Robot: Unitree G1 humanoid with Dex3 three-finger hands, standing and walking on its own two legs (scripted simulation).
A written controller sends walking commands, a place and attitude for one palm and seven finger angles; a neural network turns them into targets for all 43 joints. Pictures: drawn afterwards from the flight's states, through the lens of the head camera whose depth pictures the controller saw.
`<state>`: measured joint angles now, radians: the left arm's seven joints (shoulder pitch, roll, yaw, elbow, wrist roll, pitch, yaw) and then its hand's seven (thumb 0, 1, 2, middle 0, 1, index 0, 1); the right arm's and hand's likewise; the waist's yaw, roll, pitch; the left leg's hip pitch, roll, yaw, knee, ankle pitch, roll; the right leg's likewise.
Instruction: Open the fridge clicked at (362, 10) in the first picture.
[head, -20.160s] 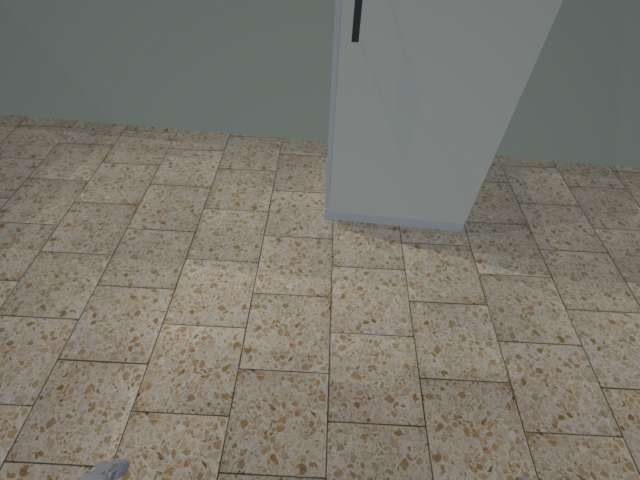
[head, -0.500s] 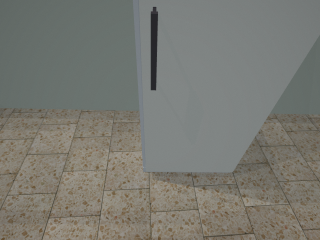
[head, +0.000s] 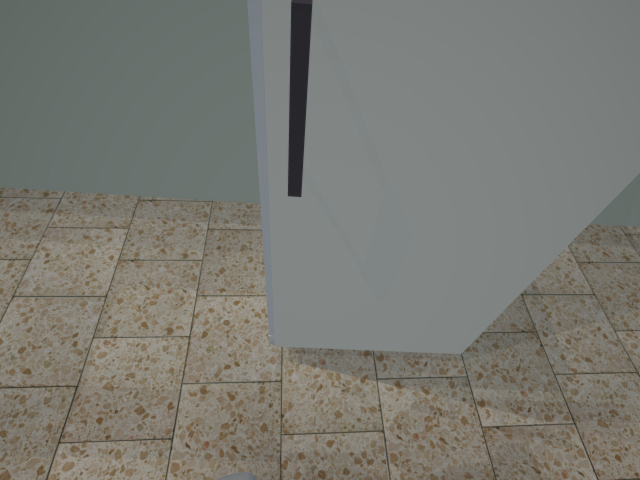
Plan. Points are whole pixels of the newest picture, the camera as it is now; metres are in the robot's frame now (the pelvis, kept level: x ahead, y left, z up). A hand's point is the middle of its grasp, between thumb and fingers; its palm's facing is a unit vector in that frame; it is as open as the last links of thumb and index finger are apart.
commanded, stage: shuffle to correct the standing spot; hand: left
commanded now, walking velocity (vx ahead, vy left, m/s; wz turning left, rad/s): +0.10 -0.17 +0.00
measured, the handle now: (298, 105) +0.50 +0.07 +0.19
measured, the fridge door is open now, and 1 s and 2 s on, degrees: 0 0 0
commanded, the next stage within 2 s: come to a stop and stand still in 0.24 s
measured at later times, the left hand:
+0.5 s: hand (265, 425) +0.21 +0.08 -0.15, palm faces +0.02 -0.97 -0.23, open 7.4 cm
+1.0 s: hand out of the picture +0.10 +0.15 -0.16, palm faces +0.09 -0.97 -0.22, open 7.4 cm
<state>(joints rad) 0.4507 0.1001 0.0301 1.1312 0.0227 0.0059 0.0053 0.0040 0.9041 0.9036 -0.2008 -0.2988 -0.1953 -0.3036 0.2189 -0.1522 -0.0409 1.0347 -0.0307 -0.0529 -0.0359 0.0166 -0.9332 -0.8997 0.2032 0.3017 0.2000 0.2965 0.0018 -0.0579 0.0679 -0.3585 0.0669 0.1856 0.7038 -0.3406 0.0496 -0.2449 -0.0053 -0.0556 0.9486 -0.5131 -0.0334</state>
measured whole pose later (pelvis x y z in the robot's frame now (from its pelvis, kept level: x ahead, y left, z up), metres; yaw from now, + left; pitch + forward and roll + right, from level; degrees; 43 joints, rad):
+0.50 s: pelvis +0.12 -0.10 +0.01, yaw +2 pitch +1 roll -1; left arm 0.13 0.16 0.04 0.96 0.03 -0.01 0.02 0.00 0.91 0.90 -0.20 -0.30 -0.19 -0.30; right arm 0.23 -0.21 -0.07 1.06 -0.01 0.04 -0.03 0.01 -0.91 -0.90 0.20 0.30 0.20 0.30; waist -0.03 0.04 0.12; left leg -0.40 0.07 0.04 1.06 -0.53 -0.04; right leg -0.35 -0.05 -0.14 0.57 -0.24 -0.03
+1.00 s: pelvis +0.08 -0.05 +0.02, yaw +1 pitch +1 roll -1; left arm 0.25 0.22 0.06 1.02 0.02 0.06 0.03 0.01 0.91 0.90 -0.20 -0.30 -0.19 -0.30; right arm 0.15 -0.14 -0.02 0.96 -0.02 0.02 -0.03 0.00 -0.92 -0.90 0.21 0.30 0.20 0.30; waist 0.03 -0.03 0.05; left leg -0.25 -0.02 0.11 0.44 -0.20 0.09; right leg -0.38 -0.03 0.01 0.97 -0.42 0.04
